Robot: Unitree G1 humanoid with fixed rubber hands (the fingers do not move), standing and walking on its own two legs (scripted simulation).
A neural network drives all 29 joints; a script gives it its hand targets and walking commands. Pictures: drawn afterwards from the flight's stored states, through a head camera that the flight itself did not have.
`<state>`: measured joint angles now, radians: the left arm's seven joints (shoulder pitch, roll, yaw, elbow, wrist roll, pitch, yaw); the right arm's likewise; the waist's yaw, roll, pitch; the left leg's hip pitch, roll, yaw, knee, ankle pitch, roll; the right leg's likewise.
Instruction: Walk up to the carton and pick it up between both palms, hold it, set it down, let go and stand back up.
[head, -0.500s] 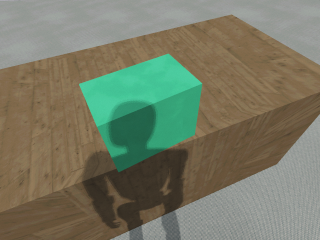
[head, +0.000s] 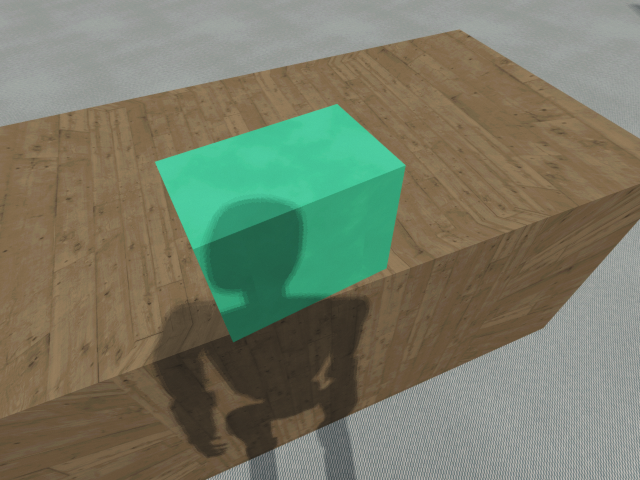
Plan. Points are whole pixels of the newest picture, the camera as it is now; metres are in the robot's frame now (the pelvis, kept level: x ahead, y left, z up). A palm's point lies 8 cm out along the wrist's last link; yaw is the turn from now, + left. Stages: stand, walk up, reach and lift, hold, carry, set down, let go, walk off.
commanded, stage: walk up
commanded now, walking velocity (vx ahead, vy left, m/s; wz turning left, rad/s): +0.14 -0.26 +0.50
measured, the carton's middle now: (285, 221) +0.47 +0.07 +0.05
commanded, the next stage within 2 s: none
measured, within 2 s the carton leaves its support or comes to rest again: neither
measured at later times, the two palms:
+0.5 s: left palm out of the picture +0.01 +0.11 -0.13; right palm (581, 407) +0.23 -0.36 -0.13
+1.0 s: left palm out of the picture +0.05 +0.07 -0.14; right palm (589, 453) +0.17 -0.35 -0.14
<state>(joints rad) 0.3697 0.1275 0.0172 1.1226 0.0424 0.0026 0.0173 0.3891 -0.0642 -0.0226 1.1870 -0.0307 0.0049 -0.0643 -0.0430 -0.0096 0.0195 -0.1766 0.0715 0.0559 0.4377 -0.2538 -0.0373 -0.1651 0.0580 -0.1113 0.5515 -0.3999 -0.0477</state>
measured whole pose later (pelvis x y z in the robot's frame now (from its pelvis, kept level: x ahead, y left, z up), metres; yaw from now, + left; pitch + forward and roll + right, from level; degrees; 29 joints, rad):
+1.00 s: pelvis +0.11 -0.13 +0.00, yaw +12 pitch -2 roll +1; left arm 0.31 0.14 0.01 1.10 0.01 -0.02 0.03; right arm 0.24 -0.16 -0.04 1.10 0.00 -0.01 -0.03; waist 0.00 -0.01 0.05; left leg -0.12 -0.03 0.07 0.34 -0.20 0.04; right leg -0.10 -0.06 -0.03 0.38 -0.25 0.03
